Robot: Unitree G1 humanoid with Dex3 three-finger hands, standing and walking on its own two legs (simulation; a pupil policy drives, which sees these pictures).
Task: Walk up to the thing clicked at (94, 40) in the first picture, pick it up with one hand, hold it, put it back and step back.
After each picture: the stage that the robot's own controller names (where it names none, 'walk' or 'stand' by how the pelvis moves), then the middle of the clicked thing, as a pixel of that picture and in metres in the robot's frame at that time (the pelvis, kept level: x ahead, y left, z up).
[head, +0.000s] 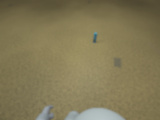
stand; (95, 37) +1.75 -0.02 -0.65
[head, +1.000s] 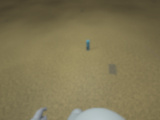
walk; (87, 45) +1.60 +0.24 -0.63
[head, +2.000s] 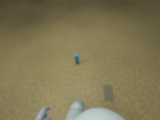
walk; (76, 59) +1.02 +0.37 -0.65
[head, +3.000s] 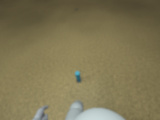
walk; (78, 77) +0.63 +0.26 -0.65
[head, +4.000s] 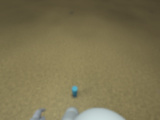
walk; (74, 92) +0.43 +0.17 -0.63
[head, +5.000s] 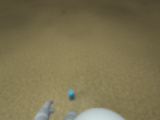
stand; (71, 95) +0.37 +0.22 -0.65
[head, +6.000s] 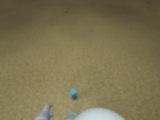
stand; (73, 94) +0.38 +0.20 -0.66
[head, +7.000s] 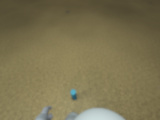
stand; (73, 95) +0.37 +0.21 -0.66
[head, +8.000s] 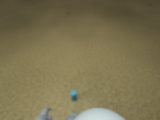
stand; (74, 95) +0.38 +0.20 -0.66
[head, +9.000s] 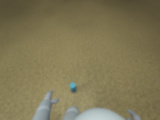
go down; (73, 87) +0.39 +0.20 -0.64
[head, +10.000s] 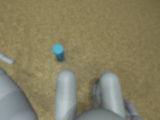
go down; (59, 54) +0.45 +0.24 -0.23
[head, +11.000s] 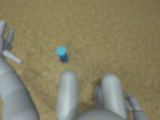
close in; (63, 55) +0.45 +0.23 -0.25
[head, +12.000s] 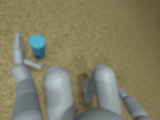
close in; (38, 49) +0.44 +0.27 -0.16
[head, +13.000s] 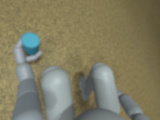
close; (32, 48) +0.43 +0.28 -0.16
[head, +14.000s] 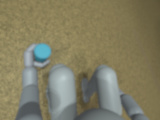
lift; (41, 56) +0.37 +0.27 -0.16
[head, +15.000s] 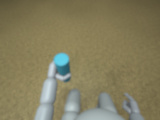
lift; (64, 70) +0.32 +0.18 +0.04
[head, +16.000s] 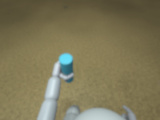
hold; (67, 70) +0.32 +0.17 +0.06
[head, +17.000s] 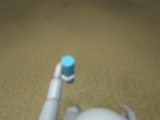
hold; (68, 72) +0.32 +0.16 +0.04
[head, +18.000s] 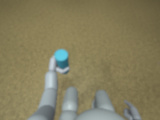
crouch; (63, 64) +0.38 +0.19 -0.03
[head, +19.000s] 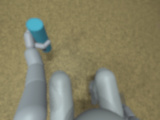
lower; (42, 39) +0.51 +0.26 -0.06
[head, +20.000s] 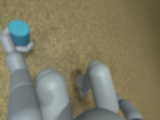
lower; (22, 40) +0.47 +0.29 -0.16
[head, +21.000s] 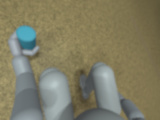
lower; (28, 44) +0.45 +0.29 -0.16
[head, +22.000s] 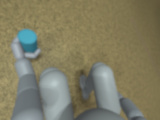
lower; (30, 47) +0.44 +0.28 -0.17
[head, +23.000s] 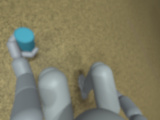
lower; (27, 45) +0.44 +0.28 -0.17
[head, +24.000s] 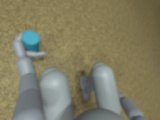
open; (32, 46) +0.45 +0.27 -0.17
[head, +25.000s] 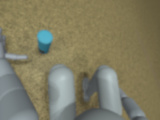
stand; (44, 44) +0.44 +0.27 -0.18
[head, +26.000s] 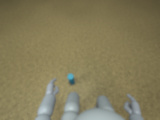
stand; (71, 79) +0.42 +0.21 -0.52
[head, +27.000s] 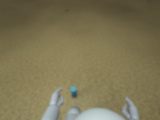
stand; (73, 92) +0.41 +0.20 -0.60
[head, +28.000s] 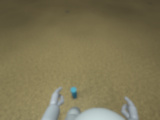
stand; (74, 93) +0.40 +0.19 -0.60
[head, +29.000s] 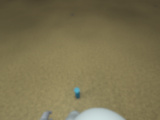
stand; (77, 93) +0.42 +0.18 -0.65
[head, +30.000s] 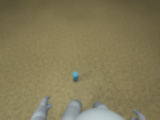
walk; (75, 77) +0.49 +0.17 -0.63
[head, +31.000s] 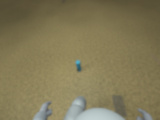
walk; (78, 66) +0.74 +0.27 -0.63
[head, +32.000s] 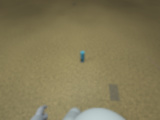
stand; (82, 56) +1.04 +0.20 -0.63
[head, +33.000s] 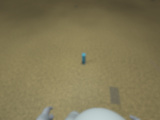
stand; (83, 59) +1.04 +0.18 -0.66
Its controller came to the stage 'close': yes
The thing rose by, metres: 0.69
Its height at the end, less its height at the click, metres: +0.00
